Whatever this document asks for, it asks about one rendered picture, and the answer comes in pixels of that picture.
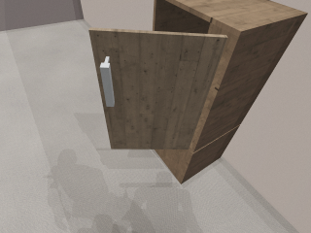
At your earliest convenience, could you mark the cupboard door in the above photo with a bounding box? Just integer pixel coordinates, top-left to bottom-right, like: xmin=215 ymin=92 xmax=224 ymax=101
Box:
xmin=88 ymin=27 xmax=228 ymax=150

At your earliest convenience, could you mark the handle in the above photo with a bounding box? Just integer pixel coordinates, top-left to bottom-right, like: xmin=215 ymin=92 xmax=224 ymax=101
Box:
xmin=99 ymin=56 xmax=115 ymax=107

